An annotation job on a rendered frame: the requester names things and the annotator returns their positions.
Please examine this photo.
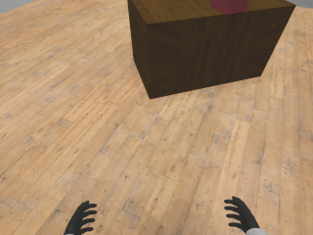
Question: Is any left robot hand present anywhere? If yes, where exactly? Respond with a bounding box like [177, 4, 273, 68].
[64, 200, 97, 235]

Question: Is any carton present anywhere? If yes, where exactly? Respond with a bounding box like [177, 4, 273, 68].
[209, 0, 249, 15]

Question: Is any pedestal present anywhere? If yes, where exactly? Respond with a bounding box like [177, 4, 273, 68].
[127, 0, 296, 100]

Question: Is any right robot hand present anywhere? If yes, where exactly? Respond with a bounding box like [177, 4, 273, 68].
[224, 196, 260, 234]

